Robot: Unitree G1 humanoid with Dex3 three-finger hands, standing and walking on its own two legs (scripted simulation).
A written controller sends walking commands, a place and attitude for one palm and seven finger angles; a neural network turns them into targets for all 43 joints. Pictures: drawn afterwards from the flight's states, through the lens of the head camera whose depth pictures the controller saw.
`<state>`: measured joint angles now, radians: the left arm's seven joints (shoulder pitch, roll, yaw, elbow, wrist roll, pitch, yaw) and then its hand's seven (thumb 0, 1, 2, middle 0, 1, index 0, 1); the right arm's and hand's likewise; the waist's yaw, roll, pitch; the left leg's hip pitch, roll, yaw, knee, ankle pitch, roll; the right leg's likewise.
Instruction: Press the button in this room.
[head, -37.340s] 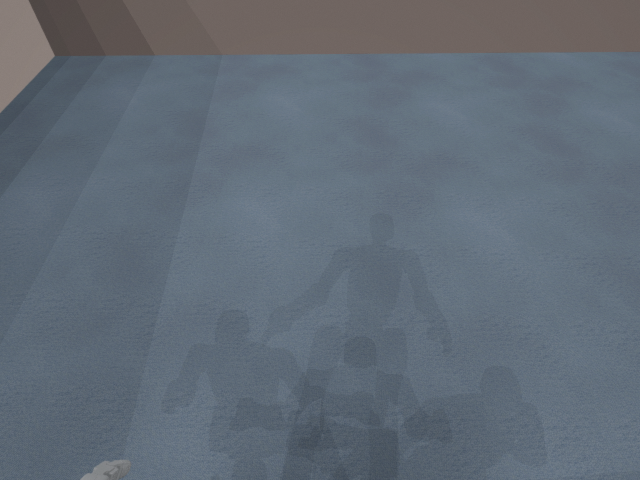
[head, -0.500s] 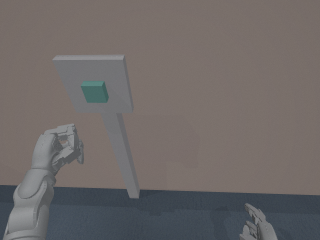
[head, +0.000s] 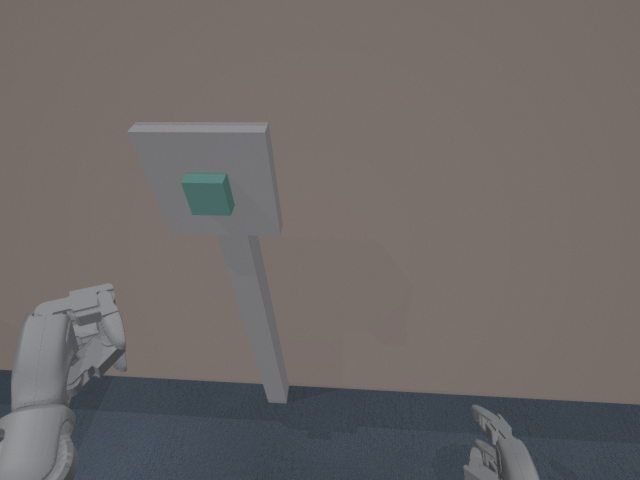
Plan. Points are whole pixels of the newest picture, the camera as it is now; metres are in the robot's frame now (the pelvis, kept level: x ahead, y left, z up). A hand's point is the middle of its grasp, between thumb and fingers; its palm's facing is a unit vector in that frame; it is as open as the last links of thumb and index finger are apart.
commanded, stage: draw the hand back to the body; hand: left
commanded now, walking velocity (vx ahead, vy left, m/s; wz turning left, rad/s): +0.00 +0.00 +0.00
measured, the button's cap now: (209, 193) +0.49 +0.23 +0.11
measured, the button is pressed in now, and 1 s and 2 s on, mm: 0 0 0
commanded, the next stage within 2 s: step back with the hand held close in 0.48 s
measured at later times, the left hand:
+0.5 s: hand (83, 369) +0.17 +0.24 +0.15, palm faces +0.41 -0.83 -0.37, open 3.1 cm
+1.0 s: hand (73, 376) +0.17 +0.25 +0.15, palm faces +0.27 -0.82 -0.51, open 3.1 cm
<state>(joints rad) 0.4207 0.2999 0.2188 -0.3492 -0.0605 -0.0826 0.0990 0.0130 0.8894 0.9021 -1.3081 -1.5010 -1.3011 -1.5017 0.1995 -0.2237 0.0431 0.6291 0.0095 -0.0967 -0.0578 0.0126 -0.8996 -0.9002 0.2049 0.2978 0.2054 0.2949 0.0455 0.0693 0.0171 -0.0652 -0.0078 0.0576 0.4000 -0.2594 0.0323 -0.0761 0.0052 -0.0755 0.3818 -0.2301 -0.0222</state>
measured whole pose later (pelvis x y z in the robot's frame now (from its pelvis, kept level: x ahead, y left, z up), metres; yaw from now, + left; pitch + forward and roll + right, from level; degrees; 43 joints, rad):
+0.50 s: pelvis +0.00 +0.00 +0.00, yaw +0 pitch -5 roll -1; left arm 0.55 0.31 0.26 -0.48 -0.05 -0.08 0.11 0.01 0.89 0.90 -1.31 -1.50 -1.30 -1.50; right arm 0.20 -0.22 0.03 0.62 0.00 -0.11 -0.06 0.01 -0.90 -0.90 0.20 0.30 0.20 0.29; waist 0.07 0.06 0.02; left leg -0.07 -0.01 0.05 0.43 -0.27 0.04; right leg -0.07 0.01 -0.08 0.38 -0.23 -0.02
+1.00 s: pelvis -0.03 +0.02 -0.01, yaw -1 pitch +1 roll -1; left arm 0.65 0.41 0.36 -0.59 -0.04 -0.16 0.11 0.01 0.88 0.90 -1.31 -1.50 -1.30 -1.50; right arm 0.19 -0.23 -0.01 0.54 0.01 0.00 -0.07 0.01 -0.90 -0.90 0.20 0.30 0.20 0.29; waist -0.01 0.01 0.03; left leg -0.27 -0.02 0.08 0.49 -0.24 0.06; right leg -0.28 -0.01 -0.06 0.46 -0.20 0.00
